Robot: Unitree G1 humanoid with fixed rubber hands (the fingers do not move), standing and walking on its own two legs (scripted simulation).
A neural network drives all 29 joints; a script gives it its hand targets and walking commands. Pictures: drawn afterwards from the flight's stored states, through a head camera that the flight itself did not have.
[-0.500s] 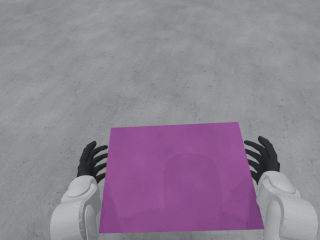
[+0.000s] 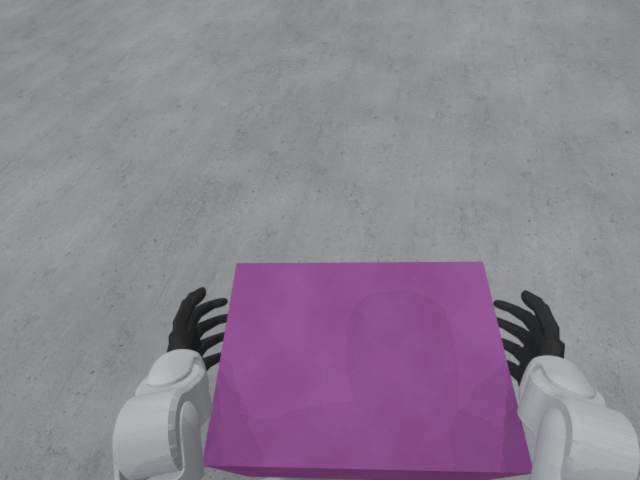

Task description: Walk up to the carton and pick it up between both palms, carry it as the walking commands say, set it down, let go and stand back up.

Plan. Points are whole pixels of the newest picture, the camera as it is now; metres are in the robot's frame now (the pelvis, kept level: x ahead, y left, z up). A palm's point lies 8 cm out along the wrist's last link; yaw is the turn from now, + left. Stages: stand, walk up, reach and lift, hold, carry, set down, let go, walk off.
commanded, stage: carry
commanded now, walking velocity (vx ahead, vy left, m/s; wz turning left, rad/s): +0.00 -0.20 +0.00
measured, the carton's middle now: (357, 376) +0.25 -0.02 -0.02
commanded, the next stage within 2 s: none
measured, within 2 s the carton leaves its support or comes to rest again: neither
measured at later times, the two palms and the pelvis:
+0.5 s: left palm (298, 398) +0.19 +0.04 +0.11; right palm out of the picture +0.18 -0.33 +0.08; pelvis -0.04 -0.13 +0.00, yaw +0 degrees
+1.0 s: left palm out of the picture +0.11 +0.07 +0.10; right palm out of the picture +0.13 -0.29 +0.10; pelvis -0.10 -0.11 +0.00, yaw +1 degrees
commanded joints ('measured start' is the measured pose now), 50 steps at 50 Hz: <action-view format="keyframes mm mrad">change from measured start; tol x16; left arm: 1 -362 -863 -724 -100 -344 -40 -225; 12 -614 -844 -864 -180 -429 2 -216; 29 -388 -803 -669 -36 -331 -7 -226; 50 -548 -820 -813 -82 -388 31 -222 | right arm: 1 -533 867 968 -160 442 -18 237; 18 -345 693 777 41 286 47 204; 25 -623 882 946 -144 428 27 230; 50 -508 787 803 -18 351 42 236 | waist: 1 56 -205 -414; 8 39 198 -326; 13 44 110 -156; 25 33 -271 -338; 50 58 79 -227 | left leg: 1 112 -29 2 -178 114 60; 3 290 10 -4 -466 315 89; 6 456 479 -505 -717 453 248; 10 298 245 -77 -574 511 155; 17 138 86 28 -428 251 40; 37 253 1 -76 -482 211 52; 50 25 79 -154 -669 -78 67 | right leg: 1 197 -205 195 -229 -27 -147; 4 64 -116 79 -69 91 -51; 8 -172 -54 161 404 -295 34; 15 194 45 -49 -55 -50 61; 19 256 -207 251 -145 345 1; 36 78 -124 189 -270 -312 10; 50 156 -14 34 -31 -119 48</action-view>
